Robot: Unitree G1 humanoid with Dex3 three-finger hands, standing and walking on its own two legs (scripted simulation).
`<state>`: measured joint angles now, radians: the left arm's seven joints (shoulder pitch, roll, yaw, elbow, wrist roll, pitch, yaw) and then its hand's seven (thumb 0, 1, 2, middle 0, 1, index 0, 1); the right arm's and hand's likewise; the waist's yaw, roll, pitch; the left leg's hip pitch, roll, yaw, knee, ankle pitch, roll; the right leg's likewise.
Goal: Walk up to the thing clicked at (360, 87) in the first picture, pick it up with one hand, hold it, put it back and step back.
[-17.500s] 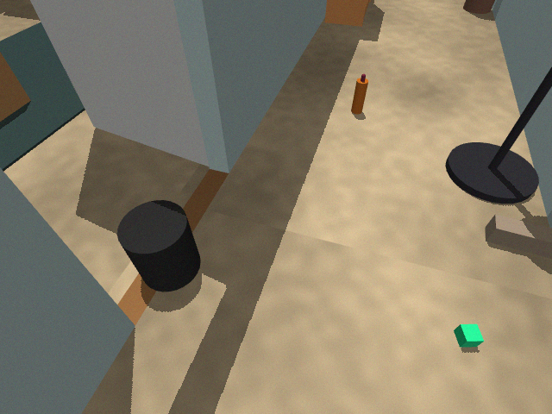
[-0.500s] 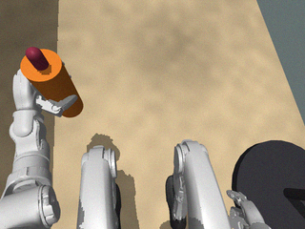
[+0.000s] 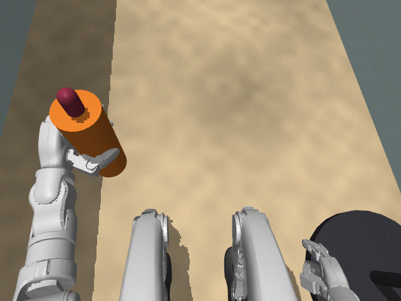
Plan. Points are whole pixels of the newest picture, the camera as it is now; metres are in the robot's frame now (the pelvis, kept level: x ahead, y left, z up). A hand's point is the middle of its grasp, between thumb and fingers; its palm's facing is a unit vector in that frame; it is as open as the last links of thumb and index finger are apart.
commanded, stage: lift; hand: left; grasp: from the side
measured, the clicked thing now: (93, 136) +0.41 +0.21 +0.03
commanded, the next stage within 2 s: hold in 1.46 s
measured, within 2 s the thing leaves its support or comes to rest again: neither
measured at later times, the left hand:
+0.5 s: hand (52, 101) +0.38 +0.20 +0.17, palm faces +0.07 -1.00 -0.02, open 10.2 cm
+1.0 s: hand (22, 67) +0.37 +0.19 +0.24, palm faces +0.08 -1.00 -0.02, open 10.2 cm
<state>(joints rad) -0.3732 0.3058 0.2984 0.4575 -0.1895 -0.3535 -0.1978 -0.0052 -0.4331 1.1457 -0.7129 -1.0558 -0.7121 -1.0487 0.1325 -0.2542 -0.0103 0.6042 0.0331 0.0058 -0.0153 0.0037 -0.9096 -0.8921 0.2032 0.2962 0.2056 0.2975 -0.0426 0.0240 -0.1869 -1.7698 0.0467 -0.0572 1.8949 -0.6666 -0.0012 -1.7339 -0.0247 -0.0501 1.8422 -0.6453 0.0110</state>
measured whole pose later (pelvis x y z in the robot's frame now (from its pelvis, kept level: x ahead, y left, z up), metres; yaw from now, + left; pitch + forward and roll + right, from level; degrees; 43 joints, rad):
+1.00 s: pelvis +0.05 +0.00 +0.20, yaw +2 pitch +13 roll -2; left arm -0.11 0.23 0.16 0.34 -0.19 -0.31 -0.13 -0.01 -0.44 1.15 -0.72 -1.06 -0.71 -1.05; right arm 0.23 -0.22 0.00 0.61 0.03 -0.06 -0.04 0.01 -0.91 -0.89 0.20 0.30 0.21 0.30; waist -0.02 0.02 -0.09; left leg -0.85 0.05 -0.01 1.11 -0.49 0.00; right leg -0.82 -0.02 -0.04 1.06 -0.47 0.02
